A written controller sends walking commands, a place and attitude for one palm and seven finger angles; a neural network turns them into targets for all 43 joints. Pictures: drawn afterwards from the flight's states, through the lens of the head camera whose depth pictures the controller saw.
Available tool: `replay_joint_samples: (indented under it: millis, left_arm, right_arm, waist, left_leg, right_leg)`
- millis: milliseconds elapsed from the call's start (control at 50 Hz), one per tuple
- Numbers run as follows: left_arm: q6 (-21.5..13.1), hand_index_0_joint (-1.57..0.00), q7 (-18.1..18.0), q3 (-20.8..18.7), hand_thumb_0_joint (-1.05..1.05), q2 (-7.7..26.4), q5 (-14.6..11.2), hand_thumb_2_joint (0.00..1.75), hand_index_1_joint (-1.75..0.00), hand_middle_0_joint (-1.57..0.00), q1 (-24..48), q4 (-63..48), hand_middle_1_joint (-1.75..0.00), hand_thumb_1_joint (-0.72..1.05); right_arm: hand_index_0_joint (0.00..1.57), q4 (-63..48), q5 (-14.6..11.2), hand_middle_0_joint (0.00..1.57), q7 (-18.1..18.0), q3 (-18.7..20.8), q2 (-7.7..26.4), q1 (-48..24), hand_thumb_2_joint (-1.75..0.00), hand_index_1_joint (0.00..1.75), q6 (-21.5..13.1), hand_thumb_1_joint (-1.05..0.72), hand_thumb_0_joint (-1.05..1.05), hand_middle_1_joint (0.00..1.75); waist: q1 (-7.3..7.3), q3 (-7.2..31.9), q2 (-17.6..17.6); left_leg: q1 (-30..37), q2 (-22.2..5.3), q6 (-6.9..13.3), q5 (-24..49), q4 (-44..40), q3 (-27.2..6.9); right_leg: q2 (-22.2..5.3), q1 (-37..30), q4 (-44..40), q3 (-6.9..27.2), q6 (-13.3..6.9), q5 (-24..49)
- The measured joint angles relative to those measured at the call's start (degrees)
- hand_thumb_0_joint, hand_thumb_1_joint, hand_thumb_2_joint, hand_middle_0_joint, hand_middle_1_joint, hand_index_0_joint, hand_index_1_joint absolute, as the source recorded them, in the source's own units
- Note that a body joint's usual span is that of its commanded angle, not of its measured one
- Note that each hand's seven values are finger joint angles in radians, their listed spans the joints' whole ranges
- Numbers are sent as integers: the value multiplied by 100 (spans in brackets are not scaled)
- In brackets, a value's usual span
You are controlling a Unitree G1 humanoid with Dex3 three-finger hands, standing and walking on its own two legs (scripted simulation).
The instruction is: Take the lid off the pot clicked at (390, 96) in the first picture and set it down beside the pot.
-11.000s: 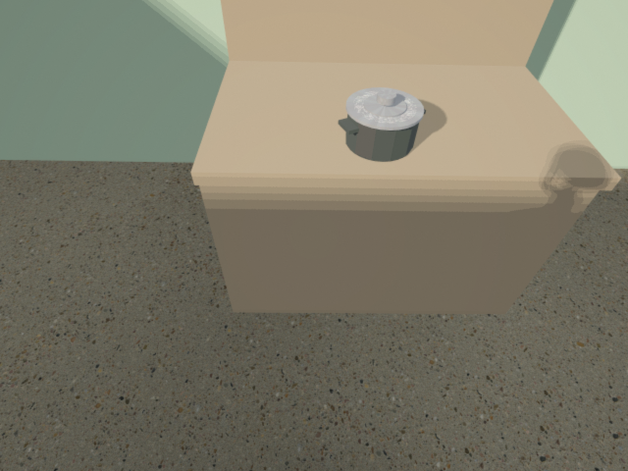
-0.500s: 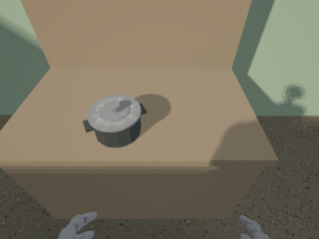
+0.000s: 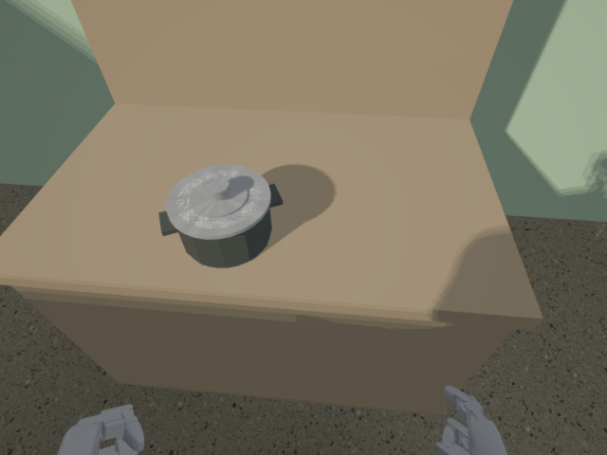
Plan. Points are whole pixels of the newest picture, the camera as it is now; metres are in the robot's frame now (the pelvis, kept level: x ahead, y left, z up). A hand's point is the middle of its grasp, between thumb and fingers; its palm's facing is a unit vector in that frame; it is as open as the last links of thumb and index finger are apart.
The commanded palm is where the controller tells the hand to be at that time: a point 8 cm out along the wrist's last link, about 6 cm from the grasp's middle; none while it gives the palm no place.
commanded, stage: raise the hand higher, near the body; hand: left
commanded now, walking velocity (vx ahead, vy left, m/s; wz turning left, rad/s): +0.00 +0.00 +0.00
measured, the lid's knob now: (216, 188) +0.52 +0.22 +0.04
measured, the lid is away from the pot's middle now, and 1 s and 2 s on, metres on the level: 0.00 0.00 0.00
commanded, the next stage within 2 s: reach forward and open the fingers in 0.74 s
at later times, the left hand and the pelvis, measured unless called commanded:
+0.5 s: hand (115, 404) +0.16 +0.24 +0.04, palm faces +0.27 -0.88 -0.39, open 3.1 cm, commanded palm +0.12 +0.27 +0.08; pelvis +0.02 +0.00 +0.01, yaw -1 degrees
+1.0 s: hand (88, 361) +0.18 +0.26 +0.09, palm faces +0.05 -0.37 -0.93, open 3.0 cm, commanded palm +0.16 +0.27 +0.14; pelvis +0.00 +0.01 +0.00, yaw -3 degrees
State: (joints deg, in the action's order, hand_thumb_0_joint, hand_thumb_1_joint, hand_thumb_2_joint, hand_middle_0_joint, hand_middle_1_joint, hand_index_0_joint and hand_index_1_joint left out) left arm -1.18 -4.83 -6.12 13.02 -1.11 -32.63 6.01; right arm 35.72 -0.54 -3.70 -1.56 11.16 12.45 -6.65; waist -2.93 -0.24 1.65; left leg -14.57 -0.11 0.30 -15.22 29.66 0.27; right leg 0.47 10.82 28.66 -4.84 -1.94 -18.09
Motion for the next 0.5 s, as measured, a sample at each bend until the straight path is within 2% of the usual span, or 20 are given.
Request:
replay_joint_samples:
  millis: [200,500]
  left_arm:
    - [-117,-129,17,-199,1,115,-2,89,-149,-128,-405,-690,-150,89]
    - [-257,-130,47,-281,1,208,-31,89,-150,-129,-431,-1681,-150,89]
  right_arm:
    - [21,213,-34,20,-60,217,77,21,-90,30,-59,-91,2,30]
    - [20,-77,-8,20,-35,174,62,-283,-90,30,-121,-91,1,30]
  waist:
    - [73,8,56]
    - [-98,-21,85]
  left_leg:
    - [265,-37,-26,-14,-202,89]
    - [615,5,11,66,-480,86]
  right_leg:
    - [40,-212,-167,94,-15,1]
    - [11,-597,-509,93,29,116]
